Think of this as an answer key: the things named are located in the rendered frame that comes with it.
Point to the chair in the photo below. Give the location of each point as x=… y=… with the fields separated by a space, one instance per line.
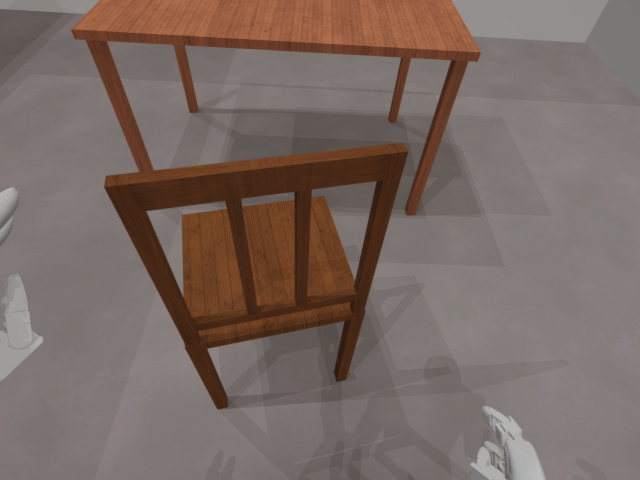
x=261 y=270

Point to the left robot hand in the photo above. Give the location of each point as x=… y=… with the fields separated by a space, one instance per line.
x=19 y=341

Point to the table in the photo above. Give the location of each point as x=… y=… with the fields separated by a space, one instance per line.
x=424 y=29

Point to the right robot hand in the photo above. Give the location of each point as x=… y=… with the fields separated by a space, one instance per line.
x=518 y=461

